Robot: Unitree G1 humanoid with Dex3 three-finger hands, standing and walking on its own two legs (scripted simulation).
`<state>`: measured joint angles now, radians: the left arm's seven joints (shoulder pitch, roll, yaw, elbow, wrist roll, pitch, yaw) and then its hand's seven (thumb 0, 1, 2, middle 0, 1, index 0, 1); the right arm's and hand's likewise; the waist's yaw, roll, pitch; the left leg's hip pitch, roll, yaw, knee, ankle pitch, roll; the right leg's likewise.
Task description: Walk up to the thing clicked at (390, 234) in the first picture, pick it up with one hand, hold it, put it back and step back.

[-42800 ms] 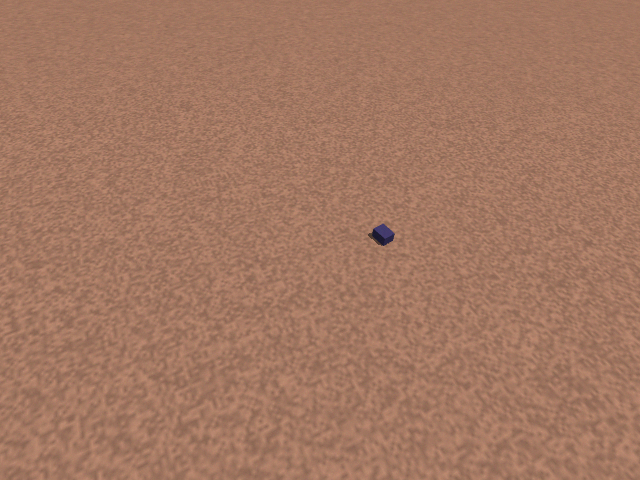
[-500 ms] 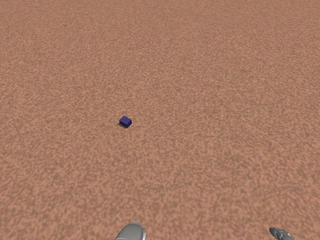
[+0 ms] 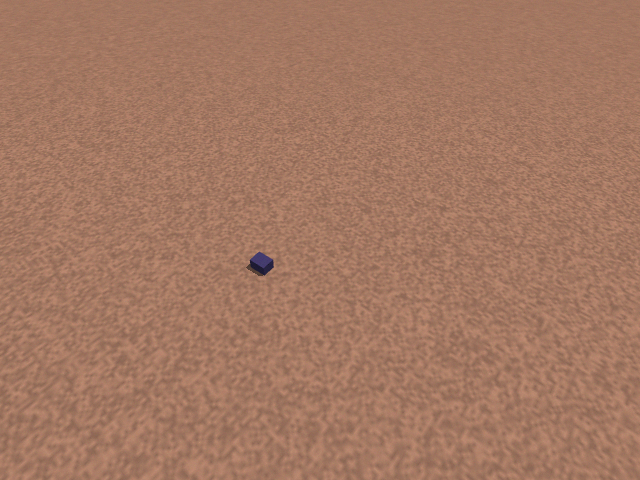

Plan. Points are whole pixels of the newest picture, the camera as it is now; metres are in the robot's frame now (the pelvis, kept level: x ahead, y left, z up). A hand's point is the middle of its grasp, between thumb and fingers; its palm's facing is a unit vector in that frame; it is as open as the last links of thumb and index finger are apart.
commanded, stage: step back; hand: left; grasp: from above
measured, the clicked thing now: (261, 263) +1.09 +0.24 -0.74
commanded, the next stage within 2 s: stand in 0.80 s
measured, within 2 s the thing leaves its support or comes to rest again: neither
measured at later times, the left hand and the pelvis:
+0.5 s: hand out of the picture +0.14 +0.29 -0.15, palm faces +0.02 -0.94 -0.34, open 7.4 cm; pelvis +0.06 +0.03 +0.01, yaw +0 degrees
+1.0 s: hand out of the picture +0.14 +0.27 -0.13, palm faces -0.03 -0.94 -0.33, open 7.4 cm; pelvis +0.05 +0.03 +0.02, yaw -1 degrees
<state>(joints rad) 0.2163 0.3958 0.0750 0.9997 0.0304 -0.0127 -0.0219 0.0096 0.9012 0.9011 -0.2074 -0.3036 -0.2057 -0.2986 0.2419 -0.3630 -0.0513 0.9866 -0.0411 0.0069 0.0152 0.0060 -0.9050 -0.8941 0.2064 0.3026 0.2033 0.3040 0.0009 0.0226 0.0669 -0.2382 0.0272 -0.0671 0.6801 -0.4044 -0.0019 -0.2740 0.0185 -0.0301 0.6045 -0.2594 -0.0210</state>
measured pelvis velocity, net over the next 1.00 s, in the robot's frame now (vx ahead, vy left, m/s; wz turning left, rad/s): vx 0.05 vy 0.03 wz -0.02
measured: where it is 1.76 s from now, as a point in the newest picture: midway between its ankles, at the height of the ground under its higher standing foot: outside the picture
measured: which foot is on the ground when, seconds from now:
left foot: up 0.00-0.20, down 0.22-1.00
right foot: down 0.00-1.00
